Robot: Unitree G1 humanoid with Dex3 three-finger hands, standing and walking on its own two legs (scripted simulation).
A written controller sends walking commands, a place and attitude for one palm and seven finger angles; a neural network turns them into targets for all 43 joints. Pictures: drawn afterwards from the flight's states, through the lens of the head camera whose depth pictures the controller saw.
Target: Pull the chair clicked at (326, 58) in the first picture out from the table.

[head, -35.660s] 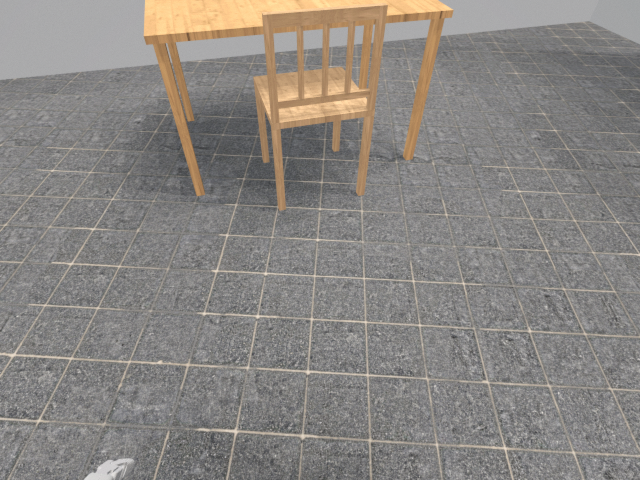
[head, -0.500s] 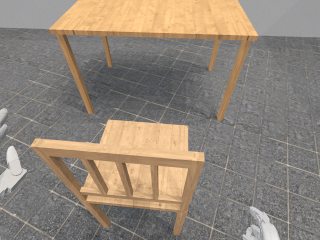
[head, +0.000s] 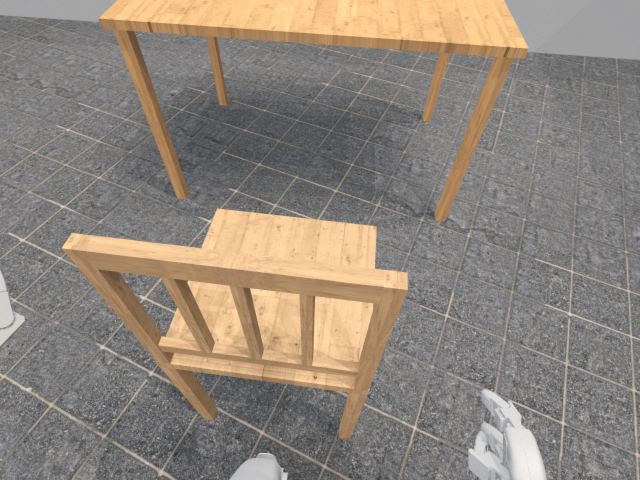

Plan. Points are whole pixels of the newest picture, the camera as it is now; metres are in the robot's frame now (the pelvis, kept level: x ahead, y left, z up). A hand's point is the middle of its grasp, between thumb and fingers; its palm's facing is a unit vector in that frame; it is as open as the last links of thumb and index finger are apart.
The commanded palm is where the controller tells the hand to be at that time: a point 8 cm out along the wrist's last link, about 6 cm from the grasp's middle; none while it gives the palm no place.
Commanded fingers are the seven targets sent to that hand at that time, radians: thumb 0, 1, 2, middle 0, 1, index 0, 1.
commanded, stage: step back with the hand held close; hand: left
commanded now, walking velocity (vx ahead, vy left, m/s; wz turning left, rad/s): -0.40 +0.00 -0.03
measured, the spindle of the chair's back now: (249, 322) +0.35 +0.13 -0.09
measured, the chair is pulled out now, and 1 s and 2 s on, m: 0.66 0.66 0.66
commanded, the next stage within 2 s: stop stepping back and stand still in 0.32 s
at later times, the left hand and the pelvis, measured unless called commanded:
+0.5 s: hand (2, 379) +0.16 +0.24 +0.20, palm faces +0.33 -0.78 -0.53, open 7.5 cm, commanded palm +0.09 +0.30 +0.20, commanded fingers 0.00 0.90 0.90 -0.20 -0.30 -0.20 -0.30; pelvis -0.06 +0.00 +0.02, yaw -2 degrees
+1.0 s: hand out of the picture +0.12 +0.24 +0.19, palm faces +0.36 -0.79 -0.49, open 7.5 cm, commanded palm +0.07 +0.28 +0.20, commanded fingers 0.00 0.90 0.90 -0.20 -0.30 -0.20 -0.30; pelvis -0.09 -0.01 +0.02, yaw -2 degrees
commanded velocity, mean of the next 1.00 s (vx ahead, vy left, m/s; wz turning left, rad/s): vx -0.10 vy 0.01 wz -0.02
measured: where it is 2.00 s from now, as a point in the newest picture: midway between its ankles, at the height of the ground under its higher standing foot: outside the picture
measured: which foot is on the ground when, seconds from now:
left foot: down 0.00-0.08, up 0.10-0.30, down 0.32-1.00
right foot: up 0.00-0.00, down 0.02-0.32, up 0.34-0.54, down 0.56-1.00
